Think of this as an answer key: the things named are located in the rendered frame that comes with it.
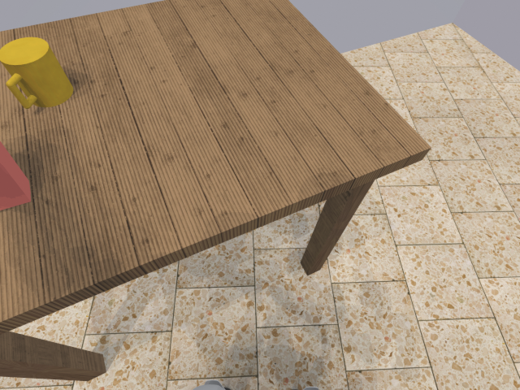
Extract sponge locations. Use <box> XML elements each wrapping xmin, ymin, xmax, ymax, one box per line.
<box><xmin>0</xmin><ymin>141</ymin><xmax>31</xmax><ymax>210</ymax></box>

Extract table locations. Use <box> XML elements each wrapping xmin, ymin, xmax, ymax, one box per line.
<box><xmin>0</xmin><ymin>0</ymin><xmax>431</xmax><ymax>381</ymax></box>

